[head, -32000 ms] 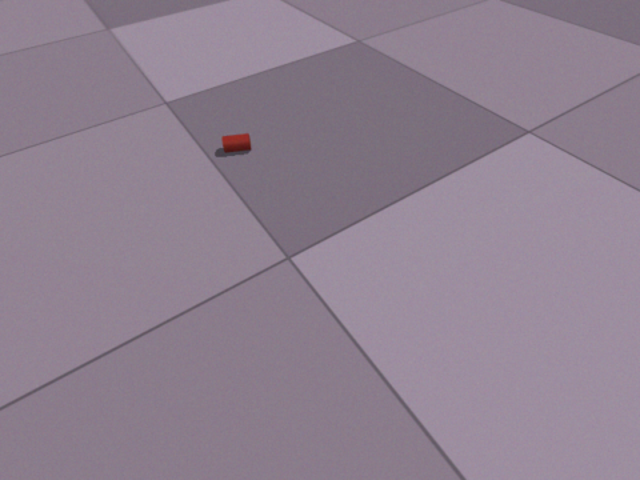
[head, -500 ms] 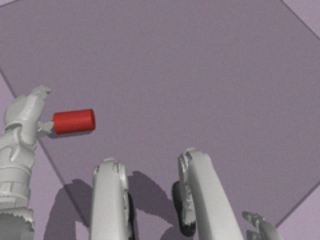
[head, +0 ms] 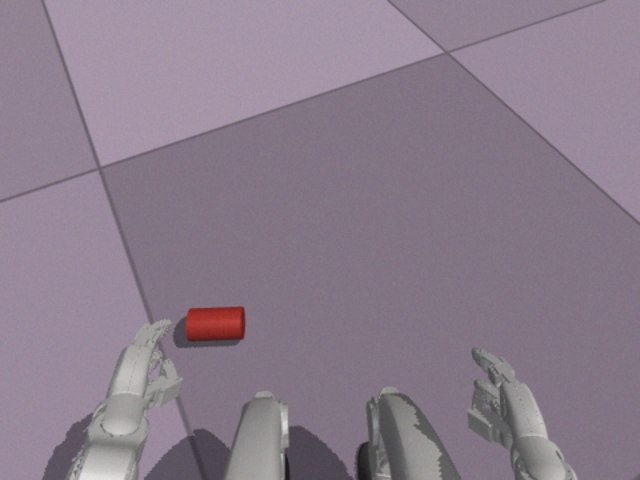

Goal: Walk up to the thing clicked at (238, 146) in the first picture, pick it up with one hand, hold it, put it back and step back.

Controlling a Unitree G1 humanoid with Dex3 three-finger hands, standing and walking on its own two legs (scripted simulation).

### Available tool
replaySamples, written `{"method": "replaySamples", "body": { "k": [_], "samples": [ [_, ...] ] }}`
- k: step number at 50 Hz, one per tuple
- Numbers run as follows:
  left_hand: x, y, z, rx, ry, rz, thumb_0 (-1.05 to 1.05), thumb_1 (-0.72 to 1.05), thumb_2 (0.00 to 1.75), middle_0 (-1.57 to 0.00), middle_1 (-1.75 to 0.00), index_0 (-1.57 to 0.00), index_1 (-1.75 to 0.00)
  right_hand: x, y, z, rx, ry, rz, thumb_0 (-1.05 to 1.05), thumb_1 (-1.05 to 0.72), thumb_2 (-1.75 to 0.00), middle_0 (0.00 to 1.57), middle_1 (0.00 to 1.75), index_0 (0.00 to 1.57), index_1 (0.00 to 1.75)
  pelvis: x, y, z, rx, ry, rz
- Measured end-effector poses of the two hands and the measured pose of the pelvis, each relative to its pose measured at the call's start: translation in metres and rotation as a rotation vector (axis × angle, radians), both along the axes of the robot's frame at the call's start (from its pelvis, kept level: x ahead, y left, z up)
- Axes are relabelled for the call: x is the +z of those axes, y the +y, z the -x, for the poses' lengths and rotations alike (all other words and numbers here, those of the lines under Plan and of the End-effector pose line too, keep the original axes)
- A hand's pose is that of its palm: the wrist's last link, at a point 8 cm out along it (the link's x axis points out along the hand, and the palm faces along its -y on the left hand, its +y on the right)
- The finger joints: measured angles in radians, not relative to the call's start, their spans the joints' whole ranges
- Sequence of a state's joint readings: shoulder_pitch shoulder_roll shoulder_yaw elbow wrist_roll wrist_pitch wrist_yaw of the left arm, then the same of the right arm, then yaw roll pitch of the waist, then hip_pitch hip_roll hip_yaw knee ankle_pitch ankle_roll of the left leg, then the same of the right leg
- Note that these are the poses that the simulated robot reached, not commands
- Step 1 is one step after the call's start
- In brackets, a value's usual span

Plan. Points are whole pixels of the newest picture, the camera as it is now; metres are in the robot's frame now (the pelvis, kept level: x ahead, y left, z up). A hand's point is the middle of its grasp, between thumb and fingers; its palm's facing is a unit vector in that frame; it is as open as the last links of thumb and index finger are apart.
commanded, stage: home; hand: left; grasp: from above
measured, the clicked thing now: (216, 323) +0.50 +0.27 -0.57
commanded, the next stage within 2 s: none
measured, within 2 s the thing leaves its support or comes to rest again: neither
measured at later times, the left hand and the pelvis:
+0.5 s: hand (149, 406) +0.21 +0.18 +0.06, palm faces +0.09 -0.98 -0.20, open 7.4 cm; pelvis +0.06 +0.00 +0.10, yaw +2 degrees
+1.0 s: hand (150, 405) +0.21 +0.18 +0.05, palm faces +0.08 -0.98 -0.19, open 7.4 cm; pelvis +0.06 +0.00 +0.10, yaw +2 degrees
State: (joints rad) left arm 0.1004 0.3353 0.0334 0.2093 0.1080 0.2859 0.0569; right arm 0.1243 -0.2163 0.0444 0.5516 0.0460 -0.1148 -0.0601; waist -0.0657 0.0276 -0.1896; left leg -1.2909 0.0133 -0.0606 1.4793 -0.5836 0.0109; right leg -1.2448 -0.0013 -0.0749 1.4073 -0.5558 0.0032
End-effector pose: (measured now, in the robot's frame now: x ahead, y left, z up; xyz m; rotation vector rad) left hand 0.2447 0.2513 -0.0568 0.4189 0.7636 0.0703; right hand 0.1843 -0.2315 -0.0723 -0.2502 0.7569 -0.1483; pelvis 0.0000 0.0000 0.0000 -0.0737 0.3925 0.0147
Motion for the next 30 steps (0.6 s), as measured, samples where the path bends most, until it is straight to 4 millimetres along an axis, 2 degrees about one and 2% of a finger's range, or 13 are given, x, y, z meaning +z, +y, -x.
{"method": "replaySamples", "body": {
  "k": [10,17,23,30],
  "samples": [
    [0.077,-0.013,0.028,0.161,0.035,0.156,0.01,0.90,0.90,-0.21,-0.30,-0.21,-0.30,0.066,-0.004,0.013,-0.076,-0.026,0.027,0.01,-0.90,-0.90,0.21,0.30,0.21,0.30,0.064,-0.002,-0.029,0.017,-0.108,-0.010],
    [0.122,-0.018,0.043,0.187,0.027,0.198,0.01,0.91,0.90,-0.20,-0.30,-0.20,-0.30,0.100,-0.008,0.007,-0.107,-0.091,0.047,0.01,-0.90,-0.90,0.21,0.30,0.21,0.30,0.092,0.000,-0.048,0.020,-0.165,-0.016],
    [0.139,-0.018,0.051,0.186,0.015,0.204,0.01,0.91,0.90,-0.20,-0.30,-0.20,-0.30,0.115,-0.005,-0.013,-0.088,-0.164,0.046,0.01,-0.90,-0.90,0.20,0.30,0.20,0.30,0.100,0.001,-0.055,0.024,-0.196,-0.022],
    [0.135,-0.019,0.056,0.193,0.026,0.215,0.01,0.91,0.90,-0.20,-0.30,-0.20,-0.30,0.125,0.000,-0.034,-0.030,-0.223,0.047,0.01,-0.90,-0.90,0.21,0.30,0.21,0.30,0.101,-0.001,-0.055,0.031,-0.212,-0.027]
  ]
}}
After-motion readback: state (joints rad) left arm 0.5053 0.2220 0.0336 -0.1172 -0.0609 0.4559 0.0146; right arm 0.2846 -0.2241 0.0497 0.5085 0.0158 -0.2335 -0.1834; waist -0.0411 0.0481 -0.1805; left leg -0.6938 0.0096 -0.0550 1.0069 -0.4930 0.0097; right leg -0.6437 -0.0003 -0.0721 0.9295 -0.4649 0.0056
